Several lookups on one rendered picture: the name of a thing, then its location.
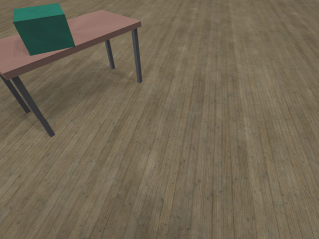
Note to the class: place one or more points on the table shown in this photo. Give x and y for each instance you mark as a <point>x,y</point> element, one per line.
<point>87,30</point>

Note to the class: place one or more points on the carton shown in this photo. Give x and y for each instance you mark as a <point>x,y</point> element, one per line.
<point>43,28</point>

